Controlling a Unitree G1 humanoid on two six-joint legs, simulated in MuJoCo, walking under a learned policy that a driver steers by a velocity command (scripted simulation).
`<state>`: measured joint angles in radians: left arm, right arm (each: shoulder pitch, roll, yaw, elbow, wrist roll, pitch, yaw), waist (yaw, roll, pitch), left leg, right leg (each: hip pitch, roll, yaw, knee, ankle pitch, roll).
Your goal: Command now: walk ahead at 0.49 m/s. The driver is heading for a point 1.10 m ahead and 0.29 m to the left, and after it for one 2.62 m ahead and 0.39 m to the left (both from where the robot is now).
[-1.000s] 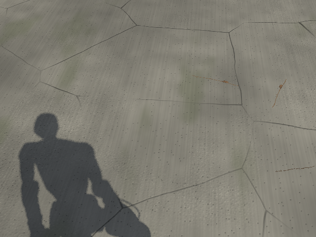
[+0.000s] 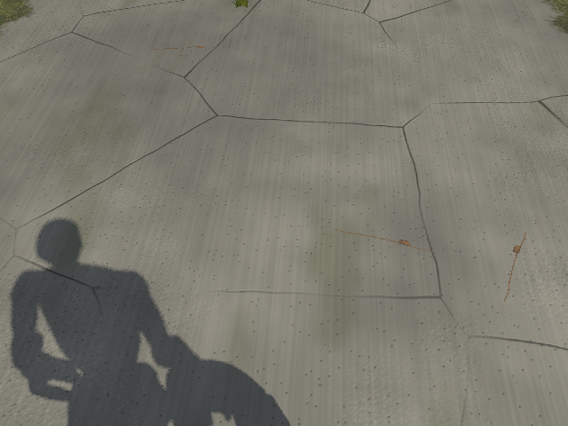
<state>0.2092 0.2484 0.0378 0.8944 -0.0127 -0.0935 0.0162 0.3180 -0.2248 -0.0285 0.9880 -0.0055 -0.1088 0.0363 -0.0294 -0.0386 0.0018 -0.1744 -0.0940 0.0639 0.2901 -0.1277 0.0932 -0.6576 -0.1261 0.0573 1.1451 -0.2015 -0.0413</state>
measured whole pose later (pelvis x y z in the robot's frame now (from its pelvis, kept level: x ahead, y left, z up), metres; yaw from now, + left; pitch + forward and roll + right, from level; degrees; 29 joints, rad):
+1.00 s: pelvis +0.54 +0.01 -0.02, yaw +19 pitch +2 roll +0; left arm 0.23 0.26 0.05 0.88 -0.02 -0.13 0.01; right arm 0.19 -0.26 -0.08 0.79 0.02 -0.06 0.04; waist 0.00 0.00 0.05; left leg -0.40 -0.09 0.03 0.54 -0.18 0.11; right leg -0.38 -0.06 0.02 1.25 -0.40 -0.02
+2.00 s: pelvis +0.95 +0.25 -0.01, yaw +42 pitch +3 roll -1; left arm 0.30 0.29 0.05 0.89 -0.03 -0.05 0.00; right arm 0.07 -0.23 -0.04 0.65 -0.02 -0.06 0.02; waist 0.05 -0.02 0.05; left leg -0.43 0.03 0.06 0.53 -0.14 0.03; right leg -0.39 -0.04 0.04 1.12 -0.56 0.05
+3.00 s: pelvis +1.02 +0.29 +0.00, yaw +7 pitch +2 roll +0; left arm 0.19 0.36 0.11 0.63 -0.02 0.06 0.02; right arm 0.14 -0.26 -0.07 0.77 -0.01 0.00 -0.03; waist 0.00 -0.06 0.03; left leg -0.25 0.01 0.01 0.45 -0.24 0.01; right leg -0.55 0.07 0.10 1.14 -0.43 0.07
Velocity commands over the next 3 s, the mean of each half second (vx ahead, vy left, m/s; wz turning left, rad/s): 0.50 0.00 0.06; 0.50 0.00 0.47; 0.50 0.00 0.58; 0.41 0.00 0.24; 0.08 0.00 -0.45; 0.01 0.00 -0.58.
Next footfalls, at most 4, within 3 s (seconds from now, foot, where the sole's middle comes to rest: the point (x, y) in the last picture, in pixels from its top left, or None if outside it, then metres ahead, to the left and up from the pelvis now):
0.30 right None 0.34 -0.17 -0.78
0.88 left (248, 387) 0.62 0.09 -0.78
1.38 right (271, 272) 0.96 0.03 -0.78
1.88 left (138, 271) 0.97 0.41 -0.78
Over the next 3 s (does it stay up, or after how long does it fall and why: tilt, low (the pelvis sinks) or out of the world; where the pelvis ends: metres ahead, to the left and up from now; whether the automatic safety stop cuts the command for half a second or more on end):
stays up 1.02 0.29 0.00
